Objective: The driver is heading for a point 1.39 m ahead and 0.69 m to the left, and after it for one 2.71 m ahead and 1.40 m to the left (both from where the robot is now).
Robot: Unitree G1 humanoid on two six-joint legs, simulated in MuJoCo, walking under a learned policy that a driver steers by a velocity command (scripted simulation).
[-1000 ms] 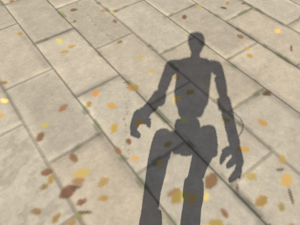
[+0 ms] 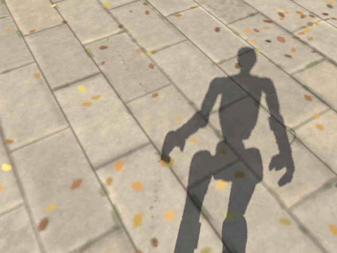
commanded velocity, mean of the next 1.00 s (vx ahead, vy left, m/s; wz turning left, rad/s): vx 0.01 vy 0.00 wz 0.54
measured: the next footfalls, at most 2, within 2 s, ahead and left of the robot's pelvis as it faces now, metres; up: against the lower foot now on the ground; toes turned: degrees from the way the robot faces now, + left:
right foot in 0.02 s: +0.05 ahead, -0.11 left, +0.00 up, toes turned +6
left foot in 0.52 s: -0.02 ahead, +0.10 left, +0.00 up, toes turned +20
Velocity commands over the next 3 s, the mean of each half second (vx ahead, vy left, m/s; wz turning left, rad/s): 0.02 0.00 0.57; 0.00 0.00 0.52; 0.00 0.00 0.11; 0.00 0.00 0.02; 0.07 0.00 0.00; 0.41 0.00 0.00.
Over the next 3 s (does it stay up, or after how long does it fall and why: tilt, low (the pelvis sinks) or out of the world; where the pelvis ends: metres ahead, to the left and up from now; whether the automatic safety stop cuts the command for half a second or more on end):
stays up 0.20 0.12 -0.02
